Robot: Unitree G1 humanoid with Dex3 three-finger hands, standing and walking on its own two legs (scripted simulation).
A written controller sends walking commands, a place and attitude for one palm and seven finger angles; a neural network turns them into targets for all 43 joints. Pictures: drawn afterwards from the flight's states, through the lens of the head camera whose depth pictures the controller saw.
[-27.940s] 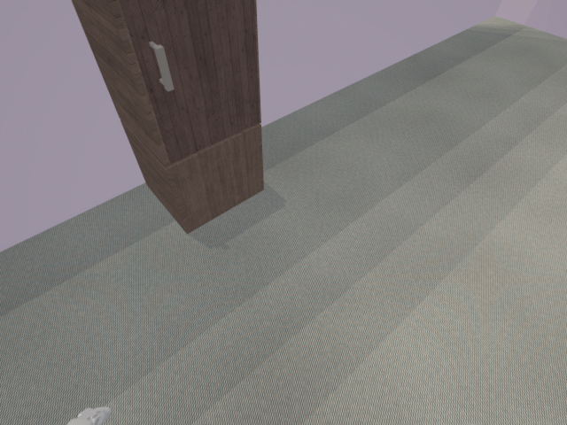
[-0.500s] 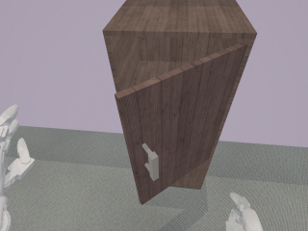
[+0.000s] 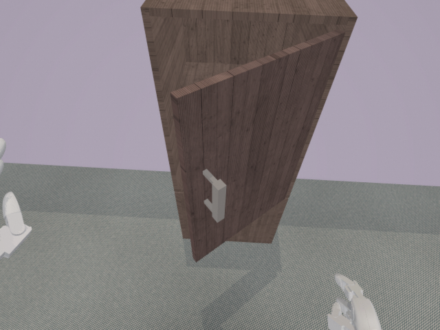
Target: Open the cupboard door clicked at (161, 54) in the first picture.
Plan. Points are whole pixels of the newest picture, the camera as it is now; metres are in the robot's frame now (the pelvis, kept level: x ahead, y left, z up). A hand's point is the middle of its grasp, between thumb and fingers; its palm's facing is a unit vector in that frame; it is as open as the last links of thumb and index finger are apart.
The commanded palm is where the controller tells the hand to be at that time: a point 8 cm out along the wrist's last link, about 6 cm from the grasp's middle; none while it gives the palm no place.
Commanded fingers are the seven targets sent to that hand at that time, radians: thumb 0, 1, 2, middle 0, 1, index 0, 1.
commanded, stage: step back with the hand held close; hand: left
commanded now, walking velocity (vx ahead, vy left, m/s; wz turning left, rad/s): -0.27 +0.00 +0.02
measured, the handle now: (213, 196) +0.37 +0.04 +0.02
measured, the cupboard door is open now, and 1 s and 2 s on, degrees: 40 40 40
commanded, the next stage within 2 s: stop stepping back and stand still in 0.88 s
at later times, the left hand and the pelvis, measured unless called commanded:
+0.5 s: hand out of the picture +0.15 +0.28 +0.18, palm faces +0.47 -0.71 -0.52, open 7.4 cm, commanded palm +0.08 +0.31 +0.19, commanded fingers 0.00 0.90 0.90 -0.20 -0.30 -0.20 -0.30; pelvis -0.05 +0.00 +0.00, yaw +3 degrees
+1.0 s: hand out of the picture +0.05 +0.23 +0.16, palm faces +0.26 -0.79 -0.56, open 7.4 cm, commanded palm -0.02 +0.28 +0.19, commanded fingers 0.00 0.90 0.90 -0.20 -0.30 -0.20 -0.30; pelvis -0.18 -0.02 +0.01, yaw -2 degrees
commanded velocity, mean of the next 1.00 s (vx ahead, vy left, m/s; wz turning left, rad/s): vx -0.35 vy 0.00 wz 0.01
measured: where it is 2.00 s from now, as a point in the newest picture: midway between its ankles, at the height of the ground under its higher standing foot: outside the picture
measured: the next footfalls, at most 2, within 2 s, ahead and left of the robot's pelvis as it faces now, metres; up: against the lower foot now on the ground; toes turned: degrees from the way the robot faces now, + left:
right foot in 0.60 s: -0.14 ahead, -0.11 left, +0.00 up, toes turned -1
left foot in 0.90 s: -0.09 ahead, +0.06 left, +0.00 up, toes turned +0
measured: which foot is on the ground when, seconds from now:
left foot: down 0.00-0.68, up 0.70-0.88, down 0.90-1.00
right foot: down 0.00-0.38, up 0.40-0.58, down 0.60-0.94, up 0.96-1.00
